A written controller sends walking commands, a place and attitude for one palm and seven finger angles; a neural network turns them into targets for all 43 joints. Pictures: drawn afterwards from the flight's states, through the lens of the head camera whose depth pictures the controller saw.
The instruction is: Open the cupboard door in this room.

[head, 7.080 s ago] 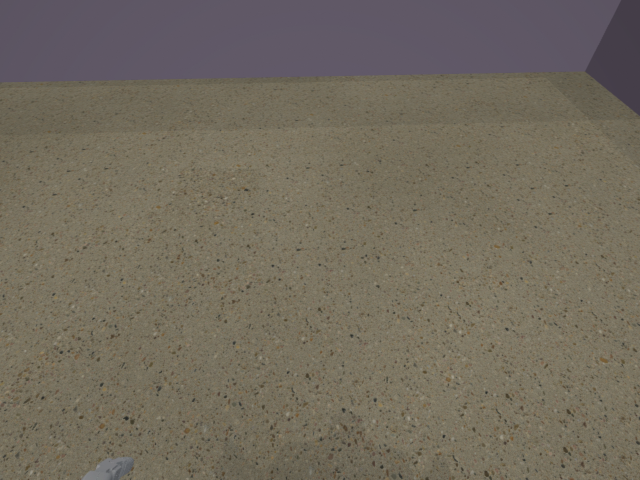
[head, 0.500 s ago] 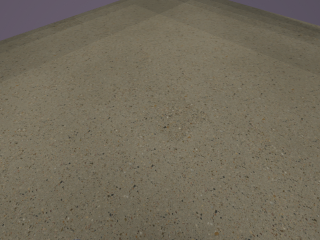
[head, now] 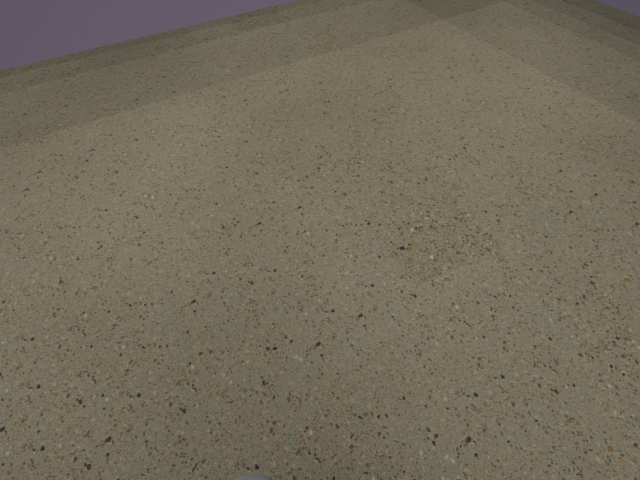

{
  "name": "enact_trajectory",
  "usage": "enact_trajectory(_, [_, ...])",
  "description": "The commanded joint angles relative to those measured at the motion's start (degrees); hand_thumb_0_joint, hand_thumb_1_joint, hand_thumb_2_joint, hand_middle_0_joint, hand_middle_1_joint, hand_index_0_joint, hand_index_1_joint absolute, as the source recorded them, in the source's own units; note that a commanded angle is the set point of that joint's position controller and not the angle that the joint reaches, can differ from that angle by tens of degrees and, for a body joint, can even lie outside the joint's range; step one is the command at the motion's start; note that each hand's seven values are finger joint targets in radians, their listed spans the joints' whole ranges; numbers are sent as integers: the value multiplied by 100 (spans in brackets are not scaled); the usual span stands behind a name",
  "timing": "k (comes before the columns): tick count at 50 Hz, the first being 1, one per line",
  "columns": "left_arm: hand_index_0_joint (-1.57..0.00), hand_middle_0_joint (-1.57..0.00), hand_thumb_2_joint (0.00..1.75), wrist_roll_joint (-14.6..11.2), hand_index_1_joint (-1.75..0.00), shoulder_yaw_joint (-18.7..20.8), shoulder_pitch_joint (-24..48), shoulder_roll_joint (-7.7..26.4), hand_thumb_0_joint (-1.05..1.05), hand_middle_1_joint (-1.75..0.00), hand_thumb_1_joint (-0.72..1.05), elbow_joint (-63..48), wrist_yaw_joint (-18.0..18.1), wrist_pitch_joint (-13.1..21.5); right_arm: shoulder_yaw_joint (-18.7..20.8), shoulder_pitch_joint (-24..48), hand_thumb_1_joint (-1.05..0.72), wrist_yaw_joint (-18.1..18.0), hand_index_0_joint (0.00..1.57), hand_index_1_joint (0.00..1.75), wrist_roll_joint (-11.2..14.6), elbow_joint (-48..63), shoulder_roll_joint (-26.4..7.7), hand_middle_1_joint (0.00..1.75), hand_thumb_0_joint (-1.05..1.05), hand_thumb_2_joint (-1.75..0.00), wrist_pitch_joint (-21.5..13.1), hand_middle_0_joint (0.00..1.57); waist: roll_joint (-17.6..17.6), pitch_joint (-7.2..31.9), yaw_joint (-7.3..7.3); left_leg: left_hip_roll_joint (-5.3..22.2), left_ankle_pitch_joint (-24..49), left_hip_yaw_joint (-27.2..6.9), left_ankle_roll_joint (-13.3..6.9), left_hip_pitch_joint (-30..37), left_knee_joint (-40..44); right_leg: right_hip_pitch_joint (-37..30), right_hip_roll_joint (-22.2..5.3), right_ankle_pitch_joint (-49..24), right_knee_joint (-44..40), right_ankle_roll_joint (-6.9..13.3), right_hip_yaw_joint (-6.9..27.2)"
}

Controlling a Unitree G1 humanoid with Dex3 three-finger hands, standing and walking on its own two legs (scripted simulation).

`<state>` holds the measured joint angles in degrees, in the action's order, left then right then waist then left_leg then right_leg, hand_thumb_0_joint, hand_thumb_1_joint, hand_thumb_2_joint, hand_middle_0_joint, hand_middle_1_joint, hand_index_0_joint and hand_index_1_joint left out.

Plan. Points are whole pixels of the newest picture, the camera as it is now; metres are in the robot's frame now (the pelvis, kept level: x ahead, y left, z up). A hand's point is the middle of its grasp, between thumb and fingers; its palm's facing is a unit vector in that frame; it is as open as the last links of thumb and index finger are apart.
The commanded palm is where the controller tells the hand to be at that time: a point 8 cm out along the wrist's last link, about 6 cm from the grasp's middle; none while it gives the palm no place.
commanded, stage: turn or walk to find it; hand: left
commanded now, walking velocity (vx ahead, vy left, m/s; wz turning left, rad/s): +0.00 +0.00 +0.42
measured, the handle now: out of the picture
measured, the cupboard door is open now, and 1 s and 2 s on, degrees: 0 0 0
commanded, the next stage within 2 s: none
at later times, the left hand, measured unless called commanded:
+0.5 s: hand out of the picture +0.04 +0.26 -0.16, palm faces +0.20 -0.95 -0.25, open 7.4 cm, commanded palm none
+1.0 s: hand out of the picture -0.08 +0.18 -0.15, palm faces +0.44 -0.86 -0.26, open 7.4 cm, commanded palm none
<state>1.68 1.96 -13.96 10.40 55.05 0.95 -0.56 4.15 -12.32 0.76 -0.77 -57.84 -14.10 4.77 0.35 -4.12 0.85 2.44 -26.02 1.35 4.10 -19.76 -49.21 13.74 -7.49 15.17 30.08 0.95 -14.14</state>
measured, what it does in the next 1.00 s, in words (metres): steps on the spot, turning left: left foot, then right foot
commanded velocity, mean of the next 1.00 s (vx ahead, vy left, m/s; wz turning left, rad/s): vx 0.00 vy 0.00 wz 0.42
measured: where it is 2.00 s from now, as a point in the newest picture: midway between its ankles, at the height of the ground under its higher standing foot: outside the picture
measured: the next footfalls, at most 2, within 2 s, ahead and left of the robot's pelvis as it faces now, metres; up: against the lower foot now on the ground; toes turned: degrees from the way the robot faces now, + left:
left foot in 0.10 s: +0.01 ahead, +0.13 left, +0.00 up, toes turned +7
right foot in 0.64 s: +0.03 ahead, -0.09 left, +0.00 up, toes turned +12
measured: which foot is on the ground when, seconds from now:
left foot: up 0.00-0.08, down 0.10-0.64, up 0.66-1.00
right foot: down 0.00-0.10, up 0.12-0.62, down 0.64-1.00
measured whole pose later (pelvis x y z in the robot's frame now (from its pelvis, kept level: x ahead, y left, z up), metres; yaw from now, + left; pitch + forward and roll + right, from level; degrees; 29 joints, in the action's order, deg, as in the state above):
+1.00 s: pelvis -0.04 -0.02 +0.00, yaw +26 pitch +0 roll +2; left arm 1.5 1.7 -13.1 9.6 54.5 1.0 -0.5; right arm 4.6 -13.7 0.8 -1.0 -57.8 -14.7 5.0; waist 1.2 -3.8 -0.1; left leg 2.5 -24.4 -0.3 4.6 -22.6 -55.1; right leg 12.5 -6.6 16.0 29.2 1.5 -12.2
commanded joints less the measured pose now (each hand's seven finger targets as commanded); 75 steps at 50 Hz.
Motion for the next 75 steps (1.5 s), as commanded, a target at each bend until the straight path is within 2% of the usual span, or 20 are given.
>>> enact_trajectory(1, [-20, -20, 90, 24, -30, 369, -240, 1314, 0, -30, 90, -187, 82, 44, -2, 123, -90, -37, 20, 30, 48, 504, -211, 30, 0, -90, -280, 20, -1205, 677, 86, -110, 187, 368, -128, 101, 1253, -839, -1388, -2338, -518, 589, 1078])
enact_trajectory(3, [-20, -20, 90, -62, -30, 361, -86, 1226, 0, -30, 90, -237, 66, -12, 35, -328, -90, -31, 20, 30, 29, 395, -406, 30, 0, -90, -364, 20, -641, 896, -220, -7, 1534, 246, -237, 1216, 2618, -210, -1105, -1696, 307, 104, 590])
enact_trajectory(5, [-20, -20, 90, -96, -30, 183, 83, 617, 0, -30, 90, -561, 28, -105, 232, -561, -90, -96, 20, 30, -26, 419, -1345, 30, 0, -90, -397, 20, 1811, 732, -402, 2031, 4054, -2267, -1250, 1936, 3203, 1930, 30, 2127, 2317, -563, 482])
enact_trajectory(6, [-20, -20, 90, -55, -30, 190, 354, 785, 0, -30, 90, -595, 43, -166, 213, -583, -90, -102, 20, 30, -30, 379, -1347, 30, 0, -90, -350, 20, 1102, 604, -447, 2153, 3778, -1847, -1446, 1448, 3126, 1664, -50, 1983, 2864, -454, 933])
enact_trajectory(9, [-20, -20, 90, -52, -30, 268, 443, 844, 0, -30, 90, -356, -2, -210, 62, 107, -90, -216, 20, 30, -50, 514, -901, 30, 0, -90, -395, 20, 1127, 12, -217, 1357, 3354, -1452, -1212, 907, 3243, 1829, -16, 1056, 3380, -489, 1275])
enact_trajectory(13, [-20, -20, 90, -63, -30, 256, 169, 813, 0, -30, 90, -219, -28, -152, 44, 5, -90, -227, 20, 30, -2, 537, -838, 30, 0, -90, -485, 20, 636, 434, -130, 1034, 4247, -1123, -1167, 1559, 3049, 1808, 115, 602, 3447, -620, 1263])
enact_trajectory(23, [-20, -20, 90, -102, -30, 209, 791, 669, 0, -30, 90, -577, 34, -148, 147, -353, -90, -207, 20, 30, -63, 501, -840, 30, 0, -90, -422, 20, 715, 524, -338, 1112, 3748, -2021, -1477, 1557, 2974, 1480, 329, 1059, 2229, -630, 1379])
enact_trajectory(29, [-20, -20, 90, -158, -30, 206, 296, 643, 0, -30, 90, -515, 67, -58, 180, -146, -90, -168, 20, 30, -58, 572, -833, 30, 0, -90, -365, 20, 718, 691, -55, 754, 3342, -2236, -1239, 491, 2604, -178, 608, 218, 180, -456, 1253])
enact_trajectory(31, [-20, -20, 90, -93, -30, 285, -107, 1047, 0, -30, 90, -446, 111, 48, 155, -127, -90, -117, 20, 30, 27, 623, -524, 30, 0, -90, -367, 20, -266, 874, 139, 133, 1813, -1692, -697, -651, 1795, -1586, -200, -399, -1177, -259, 1921])
enact_trajectory(32, [-20, -20, 90, -12, -30, 378, -207, 1513, 0, -30, 90, -459, 146, 82, 100, -148, -90, -100, 20, 30, 32, 772, -172, 30, 0, -90, -374, 20, -1732, 787, 194, -686, -201, -620, -289, -1538, 486, -1780, -1644, -662, -1453, 329, 3349])
enact_trajectory(33, [-20, -20, 90, -62, -30, 343, -114, 1557, 0, -30, 90, -566, 143, 37, 192, -48, -90, -118, 20, 30, -29, 773, -465, 30, 0, -90, -299, 20, -1362, 611, 197, -557, -722, -672, -275, -1309, -665, -747, -2087, -625, -1580, 766, 3449])
enact_trajectory(37, [-20, -20, 90, -90, -30, 215, 883, 924, 0, -30, 90, -781, 125, 70, 214, -482, -90, 4, 20, 30, -79, 356, -384, 30, 0, -90, -120, 20, -733, -52, -346, -193, 508, -533, -166, -1135, -2073, 235, -1002, -75, -1624, 399, 1911])
enact_trajectory(40, [-20, -20, 90, -87, -30, 201, 516, 883, 0, -30, 90, -664, 110, 124, 186, -540, -90, 10, 20, 30, -67, 318, -354, 30, 0, -90, -108, 20, -919, 124, -234, -152, 776, -401, -25, -1249, -2125, -204, -892, -519, -1500, 395, 1512])
enact_trajectory(50, [-20, -20, 90, 23, -30, 344, -289, 1277, 0, -30, 90, -281, 96, 81, 18, 337, -90, -13, 20, 30, 18, 564, -209, 30, 0, -90, -226, 20, -1240, 499, 211, -53, -96, 175, -17, -537, 293, -1000, -1326, -2442, -793, 742, 1267])
enact_trajectory(54, [-20, -20, 90, -19, -30, 369, -149, 1333, 0, -30, 90, -219, 74, 34, 2, -38, -90, -41, 20, 30, 39, 491, -271, 30, 0, -90, -326, 20, -1168, 808, -40, -182, 903, 411, -142, 526, 1970, -814, -1188, -2630, -73, 375, 887])
enact_trajectory(55, [-20, -20, 90, -74, -30, 352, -129, 1253, 0, -30, 90, -224, 64, 2, 34, -208, -90, -34, 20, 30, 31, 438, -445, 30, 0, -90, -374, 20, -718, 922, -184, -47, 1686, 273, -221, 1225, 2665, -354, -1035, -2141, 404, 104, 649])
enact_trajectory(57, [-20, -20, 90, -102, -30, 186, 27, 640, 0, -30, 90, -541, 33, -82, 237, -541, -90, -84, 20, 30, -18, 450, -1369, 30, 0, -90, -408, 20, 1747, 841, -394, 2030, 4633, -2188, -1201, 2140, 3045, 1843, 52, 2143, 2366, -550, 498])
enact_trajectory(58, [-20, -20, 90, -65, -30, 195, 269, 793, 0, -30, 90, -586, 58, -149, 223, -603, -90, -100, 20, 30, -41, 388, -1382, 30, 0, -90, -357, 20, 1151, 778, -471, 2190, 4302, -1887, -1540, 1658, 2964, 1600, 2, 2152, 2954, -455, 940])
enact_trajectory(63, [-20, -20, 90, -72, -30, 238, 197, 805, 0, -30, 90, -289, -30, -139, 48, 208, -90, -209, 20, 30, -32, 573, -875, 30, 0, -90, -442, 20, 895, 305, -129, 1155, 4385, -1080, -1241, 1362, 2916, 1747, 78, 927, 3341, -560, 1185])
enact_trajectory(75, [-20, -20, 90, -143, -30, 181, 277, 645, 0, -30, 90, -538, 29, -78, 164, 106, -90, -156, 20, 30, -78, 662, -939, 30, 0, -90, -365, 20, 943, 539, -129, 982, 3854, -1822, -1327, 906, 2632, 508, 497, 806, 927, -522, 1129])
